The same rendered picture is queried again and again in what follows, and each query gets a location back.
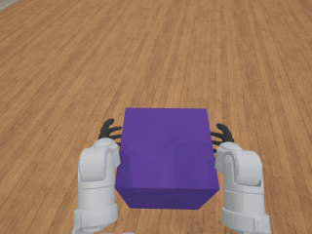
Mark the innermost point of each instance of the robot right hand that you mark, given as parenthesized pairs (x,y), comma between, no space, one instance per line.
(226,136)

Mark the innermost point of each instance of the robot left forearm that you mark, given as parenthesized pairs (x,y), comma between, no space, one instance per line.
(96,207)

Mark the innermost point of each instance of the robot right forearm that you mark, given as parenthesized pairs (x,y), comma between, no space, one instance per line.
(244,209)

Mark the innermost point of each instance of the robot left hand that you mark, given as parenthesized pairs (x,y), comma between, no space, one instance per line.
(105,131)

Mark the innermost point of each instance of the carton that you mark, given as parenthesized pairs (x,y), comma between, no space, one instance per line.
(167,159)

